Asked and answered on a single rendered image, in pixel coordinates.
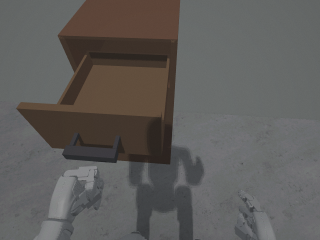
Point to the drawer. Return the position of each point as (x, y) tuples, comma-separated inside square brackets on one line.
[(110, 94)]

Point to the left robot shin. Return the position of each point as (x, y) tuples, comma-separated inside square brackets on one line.
[(135, 232)]

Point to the handle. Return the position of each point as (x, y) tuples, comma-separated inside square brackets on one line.
[(94, 154)]

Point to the left robot hand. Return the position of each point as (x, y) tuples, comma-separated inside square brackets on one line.
[(83, 183)]

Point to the right robot hand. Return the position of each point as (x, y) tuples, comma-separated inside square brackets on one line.
[(258, 226)]

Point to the cabinet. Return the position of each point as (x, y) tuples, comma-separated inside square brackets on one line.
[(134, 26)]

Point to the robot left forearm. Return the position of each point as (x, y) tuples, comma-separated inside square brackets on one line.
[(55, 229)]

